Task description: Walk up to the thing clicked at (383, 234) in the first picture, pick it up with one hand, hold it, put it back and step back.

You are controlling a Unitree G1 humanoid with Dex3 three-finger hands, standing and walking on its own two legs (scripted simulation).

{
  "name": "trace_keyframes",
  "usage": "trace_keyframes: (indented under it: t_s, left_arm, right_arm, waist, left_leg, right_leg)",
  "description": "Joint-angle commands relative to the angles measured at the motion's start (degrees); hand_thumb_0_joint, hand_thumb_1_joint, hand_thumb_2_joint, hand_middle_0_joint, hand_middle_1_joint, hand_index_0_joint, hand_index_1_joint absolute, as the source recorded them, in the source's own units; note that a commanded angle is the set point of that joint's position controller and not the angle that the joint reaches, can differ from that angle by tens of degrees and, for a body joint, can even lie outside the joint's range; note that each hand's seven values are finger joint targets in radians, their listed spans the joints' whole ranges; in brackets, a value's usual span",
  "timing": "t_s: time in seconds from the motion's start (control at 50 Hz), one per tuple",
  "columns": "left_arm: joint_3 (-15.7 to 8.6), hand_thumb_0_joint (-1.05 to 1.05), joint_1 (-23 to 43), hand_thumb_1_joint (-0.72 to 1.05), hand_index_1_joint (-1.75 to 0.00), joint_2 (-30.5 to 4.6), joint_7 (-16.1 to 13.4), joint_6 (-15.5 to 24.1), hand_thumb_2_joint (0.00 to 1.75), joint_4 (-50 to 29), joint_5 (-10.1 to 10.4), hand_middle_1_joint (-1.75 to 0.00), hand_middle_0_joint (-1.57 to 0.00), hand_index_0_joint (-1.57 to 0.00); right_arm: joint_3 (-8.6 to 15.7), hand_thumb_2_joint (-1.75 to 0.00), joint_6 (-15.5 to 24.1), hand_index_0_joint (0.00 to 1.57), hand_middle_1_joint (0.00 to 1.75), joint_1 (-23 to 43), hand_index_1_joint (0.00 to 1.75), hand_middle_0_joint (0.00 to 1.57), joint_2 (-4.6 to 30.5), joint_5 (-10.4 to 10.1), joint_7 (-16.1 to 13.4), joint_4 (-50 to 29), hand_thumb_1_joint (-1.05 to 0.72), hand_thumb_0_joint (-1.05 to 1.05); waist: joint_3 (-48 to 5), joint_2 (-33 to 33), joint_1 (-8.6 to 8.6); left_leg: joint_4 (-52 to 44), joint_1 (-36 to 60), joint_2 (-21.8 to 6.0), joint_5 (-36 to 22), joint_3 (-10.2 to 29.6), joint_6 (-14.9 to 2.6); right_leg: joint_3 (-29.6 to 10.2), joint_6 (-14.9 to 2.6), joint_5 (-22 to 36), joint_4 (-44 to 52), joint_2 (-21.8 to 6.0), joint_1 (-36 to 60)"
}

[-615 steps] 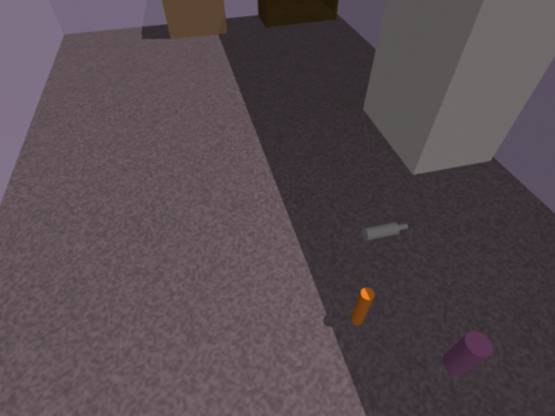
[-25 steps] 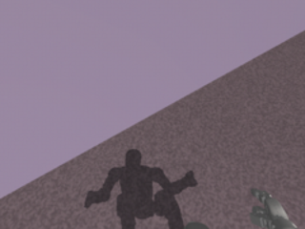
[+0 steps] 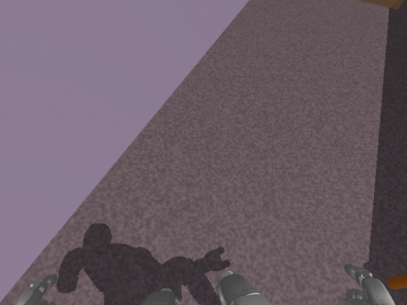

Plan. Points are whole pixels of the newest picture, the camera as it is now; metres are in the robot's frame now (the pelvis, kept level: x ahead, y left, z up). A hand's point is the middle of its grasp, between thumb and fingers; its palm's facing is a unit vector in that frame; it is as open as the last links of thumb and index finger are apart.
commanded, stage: walk up
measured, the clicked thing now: out of the picture +0.42 -1.29 -0.73
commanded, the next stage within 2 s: none
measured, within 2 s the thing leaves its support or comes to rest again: neither
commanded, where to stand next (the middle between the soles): +0.08 -0.05 m, yaw -45 degrees
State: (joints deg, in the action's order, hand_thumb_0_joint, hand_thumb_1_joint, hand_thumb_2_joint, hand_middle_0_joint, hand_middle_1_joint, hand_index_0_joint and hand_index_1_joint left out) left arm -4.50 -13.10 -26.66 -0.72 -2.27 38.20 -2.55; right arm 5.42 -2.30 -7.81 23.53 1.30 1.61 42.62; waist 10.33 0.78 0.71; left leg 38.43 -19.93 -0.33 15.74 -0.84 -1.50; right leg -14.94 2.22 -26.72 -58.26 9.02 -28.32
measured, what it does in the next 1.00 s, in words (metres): steps on the spot, turning right: right foot, then left foot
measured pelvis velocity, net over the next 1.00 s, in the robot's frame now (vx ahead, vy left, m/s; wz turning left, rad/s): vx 0.01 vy -0.03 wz -0.67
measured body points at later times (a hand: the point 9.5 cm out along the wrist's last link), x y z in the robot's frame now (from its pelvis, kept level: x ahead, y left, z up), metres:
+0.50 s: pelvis -0.02 -0.01 +0.00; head -0.01 -0.03 +0.45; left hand +0.20 +0.23 -0.09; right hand -0.13 -0.33 -0.11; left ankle +0.07 +0.10 -0.69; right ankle -0.07 -0.13 -0.72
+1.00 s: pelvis +0.01 -0.03 -0.01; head +0.03 -0.05 +0.44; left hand +0.28 +0.18 -0.11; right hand -0.14 -0.33 -0.12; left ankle +0.11 +0.06 -0.71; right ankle -0.04 -0.14 -0.72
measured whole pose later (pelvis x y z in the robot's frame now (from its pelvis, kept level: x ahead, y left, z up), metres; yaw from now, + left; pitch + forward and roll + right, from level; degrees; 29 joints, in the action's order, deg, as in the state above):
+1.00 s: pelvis +0.01 -0.03 -0.01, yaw -38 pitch -2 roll -2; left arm -3.4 -15.6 -23.8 0.3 1.8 48.0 -1.7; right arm 3.3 -0.9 -15.0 25.2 1.3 1.0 45.4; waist 6.4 -2.8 1.3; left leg 50.1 -23.3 -7.5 26.1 -3.4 -0.3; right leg -0.3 -1.0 -19.9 -42.4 2.9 -20.1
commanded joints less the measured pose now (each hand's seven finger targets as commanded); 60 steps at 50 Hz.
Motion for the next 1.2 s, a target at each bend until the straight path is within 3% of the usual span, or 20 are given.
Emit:
trace_keyframes:
  t_s: [0.0,0.18,0.32,0.34,0.36,0.38,0.44,0.54,0.6,0.62,0.64,0.66,0.76,0.88,0.92,0.94,0.96,1.12,1.16,1.18]
  left_arm:
    - [-4.5,0.00,-5.9,0.90,-0.30,-11.3,2.4,0.3,0.90,-1.4,0.9,-0.30,-0.20,-0.20]
    - [-2.3,0.00,1.2,0.90,-0.30,-8.6,4.3,1.4,0.90,-2.2,1.4,-0.30,-0.20,-0.20]
    - [-4.0,0.00,-8.9,0.90,-0.30,-9.1,2.9,3.5,0.90,4.0,0.9,-0.30,-0.20,-0.20]
    - [-5.5,0.00,-12.5,0.90,-0.30,-12.3,2.4,3.8,0.90,4.7,0.6,-0.30,-0.20,-0.20]
    - [-6.6,0.00,-10.9,0.90,-0.30,-17.3,1.8,4.0,0.90,2.8,0.2,-0.30,-0.20,-0.20]
    - [-6.4,0.00,-7.6,0.90,-0.30,-19.0,1.8,3.7,0.90,1.5,0.4,-0.30,-0.20,-0.20]
    - [-4.5,0.00,-0.3,0.90,-0.30,-13.5,0.8,4.0,0.90,0.6,1.6,-0.30,-0.20,-0.20]
    - [-3.5,0.00,-1.8,0.90,-0.30,-12.0,0.4,4.6,0.90,1.0,1.5,-0.30,-0.20,-0.20]
    - [-2.3,0.00,1.9,0.90,-0.30,-10.2,0.2,3.8,0.90,0.4,2.2,-0.30,-0.20,-0.20]
    - [-1.4,0.00,0.5,0.90,-0.30,-6.7,0.0,3.5,0.90,-0.1,2.7,-0.30,-0.20,-0.20]
    - [-0.3,0.00,-1.8,0.90,-0.30,-3.6,-0.1,3.4,0.90,0.1,3.1,-0.30,-0.20,-0.20]
    - [-1.5,0.00,-4.3,0.90,-0.30,-9.1,-1.0,3.3,0.90,1.8,2.7,-0.30,-0.20,-0.20]
    - [-2.2,0.00,-5.8,0.90,-0.30,-8.9,0.7,3.8,0.90,5.8,2.5,-0.30,-0.20,-0.20]
    - [-2.5,0.00,-8.1,0.90,-0.30,-6.6,0.8,4.4,0.90,7.7,1.6,-0.30,-0.20,-0.20]
    - [-3.9,0.00,-8.4,0.90,-0.30,-10.7,-0.2,5.2,0.90,7.6,0.7,-0.30,-0.20,-0.20]
    - [-4.1,0.00,-5.3,0.90,-0.30,-14.5,-0.7,5.8,0.90,5.4,0.5,-0.30,-0.20,-0.20]
    - [-3.9,0.00,-4.2,0.90,-0.30,-15.9,-0.8,5.7,0.90,5.4,0.7,-0.30,-0.20,-0.20]
    - [-1.0,0.00,1.6,0.90,-0.30,-10.3,-0.9,4.9,0.90,5.8,2.0,-0.30,-0.20,-0.20]
    - [0.6,0.00,1.4,0.90,-0.30,-5.4,-0.9,4.6,0.90,5.3,2.9,-0.30,-0.20,-0.20]
    - [-0.1,0.00,0.7,0.90,-0.30,-7.5,-1.4,4.3,0.90,7.2,3.0,-0.30,-0.20,-0.20]
  right_arm:
    - [3.8,-0.90,3.2,0.20,0.30,3.3,0.30,0.20,14.0,-0.3,-1.5,-5.2,-0.90,0.00]
    - [4.3,-0.90,5.0,0.20,0.30,-9.8,0.30,0.20,17.8,0.4,-0.5,-4.9,-0.90,0.00]
    - [3.6,-0.90,3.3,0.20,0.30,-8.6,0.30,0.20,15.6,-0.1,0.5,-5.6,-0.90,0.00]
    - [2.5,-0.90,3.1,0.20,0.30,-9.4,0.30,0.20,12.4,-0.2,0.4,-5.8,-0.90,0.00]
    - [0.7,-0.90,3.0,0.20,0.30,-8.3,0.30,0.20,7.9,-1.1,0.6,-7.1,-0.90,0.00]
    - [2.1,-0.90,3.0,0.20,0.30,-3.4,0.30,0.20,13.3,-1.0,-0.3,-7.4,-0.90,0.00]
    - [1.9,-0.90,4.0,0.20,0.30,-10.1,0.30,0.20,13.6,-1.2,-0.1,-2.3,-0.90,0.00]
    - [1.1,-0.90,4.6,0.20,0.30,-11.6,0.30,0.20,12.2,-0.1,-0.6,-0.7,-0.90,0.00]
    - [1.9,-0.90,5.4,0.20,0.30,-17.1,0.30,0.20,11.7,0.0,-1.3,0.9,-0.90,0.00]
    - [2.6,-0.90,5.8,0.20,0.30,-17.2,0.30,0.20,13.8,0.7,-1.7,0.7,-0.90,0.00]
    - [3.4,-0.90,6.1,0.20,0.30,-16.2,0.30,0.20,17.7,1.1,-1.9,-0.2,-0.90,0.00]
    - [4.0,-0.90,6.0,0.20,0.30,-13.0,0.30,0.20,20.3,-0.1,-1.6,-1.0,-0.90,0.00]
    - [2.4,-0.90,5.8,0.20,0.30,-7.7,0.30,0.20,16.4,0.3,-1.7,-1.3,-0.90,0.00]
    - [1.8,-0.90,3.6,0.20,0.30,-6.3,0.30,0.20,15.1,0.2,-0.9,-2.4,-0.90,0.00]
    - [0.0,-0.90,2.9,0.20,0.30,-7.3,0.30,0.20,9.5,-0.5,-1.0,-3.0,-0.90,0.00]
    - [-1.0,-0.90,2.6,0.20,0.30,-5.4,0.30,0.20,6.6,-0.9,-1.1,-4.3,-0.90,0.00]
    - [0.5,-0.90,2.2,0.20,0.30,-3.0,0.30,0.20,11.0,-0.7,-2.1,-3.3,-0.90,0.00]
    - [0.0,-0.90,4.2,0.20,0.30,-9.3,0.30,0.20,10.0,-1.1,-2.2,3.8,-0.90,0.00]
    - [1.0,-0.90,5.3,0.20,0.30,-8.5,0.30,0.20,14.9,0.2,-2.5,3.8,-0.90,0.00]
    - [1.4,-0.90,5.3,0.20,0.30,-4.5,0.30,0.20,17.4,-0.9,-2.1,3.5,-0.90,0.00]
  waist:
    - [-7.4,-10.1,-1.91]
    - [-8.6,-12.5,4.07]
    - [-14.3,-6.1,-1.35]
    - [-14.2,3.4,-4.05]
    - [-9.6,16.3,-4.56]
    - [-5.5,11.3,-5.03]
    - [-5.5,9.1,-0.15]
    - [-3.7,9.7,0.37]
    - [-7.4,6.6,4.71]
    - [-8.3,-1.4,4.47]
    - [-8.2,-12.7,3.25]
    - [-10.0,-11.8,1.92]
    - [-5.5,-10.6,-0.14]
    - [-11.5,-10.8,-1.41]
    - [-11.6,1.3,-2.31]
    - [-8.1,10.3,-1.57]
    - [-7.4,7.1,-2.34]
    - [-13.0,7.5,2.13]
    - [-14.8,-5.1,1.72]
    - [-14.2,-8.2,0.57]
  left_leg:
    - [-23.1,3.7,-16.2,5.9,14.2,-6.86]
    - [-22.0,11.0,-20.4,11.0,5.6,-8.59]
    - [-5.8,0.8,-18.0,8.1,-6.0,-4.85]
    - [6.4,-8.9,-13.5,12.7,-9.0,-1.90]
    - [17.8,-23.8,-3.9,19.1,-10.2,2.88]
    - [21.0,-21.2,-6.1,16.6,0.5,3.29]
    - [18.1,-16.5,-6.6,8.3,1.1,1.74]
    - [10.7,-4.6,-3.6,6.1,0.6,0.33]
    - [-2.2,10.6,-0.8,-0.6,-0.4,-1.12]
    - [-9.8,12.9,-5.0,2.6,7.1,-2.16]
    - [-19.8,13.0,-18.0,6.0,26.3,-5.34]
    - [-22.4,9.4,-27.0,8.3,35.7,-12.08]
    - [-17.4,2.7,-17.5,4.5,12.9,-9.90]
    - [-5.4,-0.4,-16.1,-3.4,3.8,-7.77]
    - [10.0,-8.8,-10.6,-0.2,-1.5,-2.81]
    - [16.5,-17.1,-3.1,13.3,-3.0,0.85]
    - [20.3,-11.3,-5.9,19.0,3.1,0.58]
    - [-1.6,5.7,-2.2,3.6,-1.0,-0.60]
    - [-11.2,11.8,-14.2,-7.6,16.3,-5.11]
    - [-11.0,6.8,-21.3,-10.1,21.2,-11.32]
  right_leg:
    - [5.6,-1.34,6.4,-13.1,-5.4,-1.4]
    - [13.3,-1.48,-0.1,10.2,-10.1,-1.1]
    - [18.5,-4.91,6.4,31.9,-7.7,21.7]
    - [8.4,-7.66,-0.1,37.1,-11.0,29.4]
    - [-17.6,-13.29,-11.3,43.5,-23.4,29.0]
    - [-25.0,-18.93,-15.6,44.6,-27.5,18.0]
    - [-8.5,-14.46,-3.8,38.7,-19.3,17.2]
    - [-7.2,-14.01,15.5,33.1,-18.4,5.7]
    - [-3.1,-10.73,21.6,22.9,-15.1,-1.1]
    - [-0.4,-7.87,17.5,15.1,-10.1,-3.5]
    - [6.0,-4.00,3.9,3.0,-1.8,-7.4]
    - [6.9,-3.31,-6.8,-4.9,-3.7,-4.6]
    - [10.3,-3.69,-0.6,0.5,-8.9,-1.2]
    - [18.2,-3.71,8.4,23.0,-5.8,15.5]
    - [3.4,-6.76,7.6,31.4,-11.7,21.1]
    - [-20.6,-12.87,8.2,37.3,-25.1,17.5]
    - [-21.9,-19.01,15.4,34.7,-28.5,10.6]
    - [-2.0,-12.04,34.7,20.6,-16.5,7.7]
    - [5.0,-4.97,24.9,11.2,-9.5,0.6]
    - [10.6,-3.59,8.4,8.6,-6.8,4.6]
